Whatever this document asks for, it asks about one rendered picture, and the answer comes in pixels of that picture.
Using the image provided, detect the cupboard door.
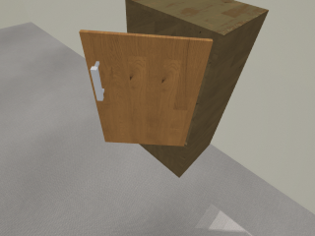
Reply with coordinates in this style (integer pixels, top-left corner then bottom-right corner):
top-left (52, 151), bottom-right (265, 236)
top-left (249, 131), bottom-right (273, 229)
top-left (79, 29), bottom-right (213, 147)

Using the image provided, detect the handle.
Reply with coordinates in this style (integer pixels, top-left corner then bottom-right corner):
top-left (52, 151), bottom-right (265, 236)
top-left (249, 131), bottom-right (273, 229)
top-left (91, 61), bottom-right (104, 101)

